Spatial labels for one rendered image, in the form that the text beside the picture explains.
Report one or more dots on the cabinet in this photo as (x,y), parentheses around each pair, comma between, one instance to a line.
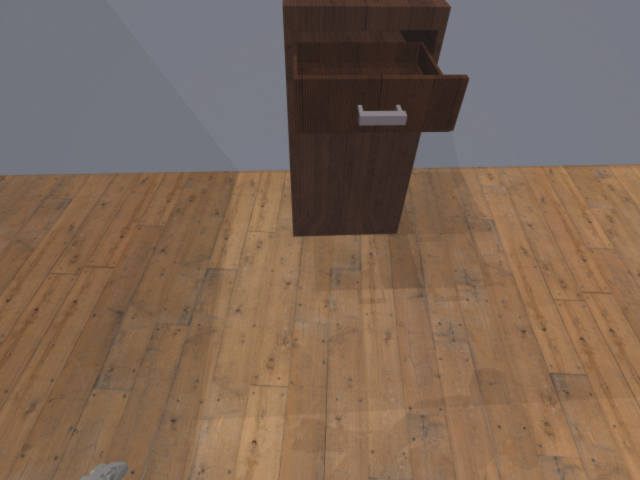
(354,183)

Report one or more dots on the drawer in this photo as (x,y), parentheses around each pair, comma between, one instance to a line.
(332,78)

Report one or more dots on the handle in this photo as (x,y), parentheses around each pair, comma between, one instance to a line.
(397,117)

